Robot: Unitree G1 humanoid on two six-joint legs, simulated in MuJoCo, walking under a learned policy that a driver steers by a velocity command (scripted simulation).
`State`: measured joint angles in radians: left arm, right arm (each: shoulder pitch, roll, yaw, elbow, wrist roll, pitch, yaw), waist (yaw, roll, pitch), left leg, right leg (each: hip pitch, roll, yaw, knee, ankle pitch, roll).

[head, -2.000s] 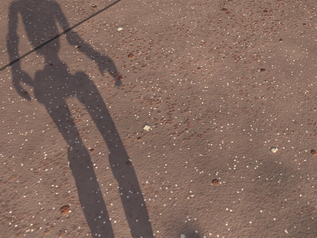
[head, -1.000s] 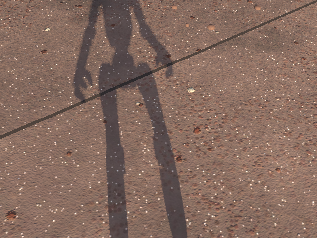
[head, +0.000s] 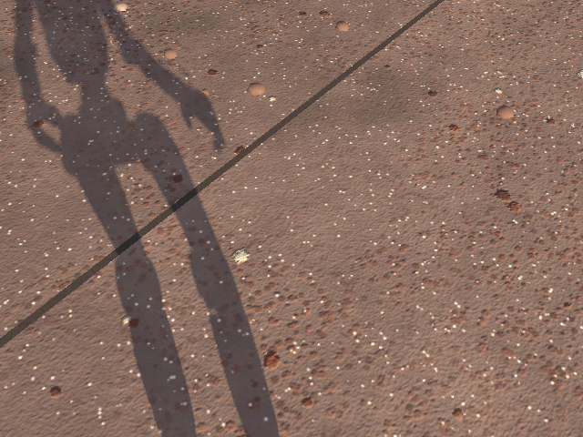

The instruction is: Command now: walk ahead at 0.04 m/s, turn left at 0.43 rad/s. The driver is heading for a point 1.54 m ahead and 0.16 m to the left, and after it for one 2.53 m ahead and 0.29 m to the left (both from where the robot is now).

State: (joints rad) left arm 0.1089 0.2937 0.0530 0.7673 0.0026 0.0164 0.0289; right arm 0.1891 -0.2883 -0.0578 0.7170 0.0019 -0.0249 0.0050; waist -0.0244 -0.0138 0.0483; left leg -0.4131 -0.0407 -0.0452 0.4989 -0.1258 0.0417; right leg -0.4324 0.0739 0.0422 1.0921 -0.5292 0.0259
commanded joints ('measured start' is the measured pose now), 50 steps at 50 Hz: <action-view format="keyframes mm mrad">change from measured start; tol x32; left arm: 1 24 73 24 -60 -4 7 11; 50 -116 27 -6 -121 -25 -82 -92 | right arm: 1 -27 -154 -45 -83 4 21 -21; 50 180 -147 -45 30 7 -62 -21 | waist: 1 34 126 -147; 12 52 166 -158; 14 13 -272 -91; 32 9 -113 -42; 35 -70 287 -107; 50 -53 82 90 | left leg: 1 193 212 -316 -183 150 174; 12 71 119 -387 -121 -129 85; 19 -233 -13 -84 723 -278 -117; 32 328 5 113 -141 -120 -2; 34 673 297 -266 -151 27 79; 37 530 371 -392 -316 -361 213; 50 416 297 133 -404 176 111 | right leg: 1 -79 -43 31 -108 61 30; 12 251 -53 29 -693 323 -17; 14 272 -421 454 -863 357 -231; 23 402 -325 116 -765 679 -245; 31 202 -323 105 -837 152 -224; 37 -448 -174 1 -7 65 -52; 50 -256 -142 -52 -442 567 -47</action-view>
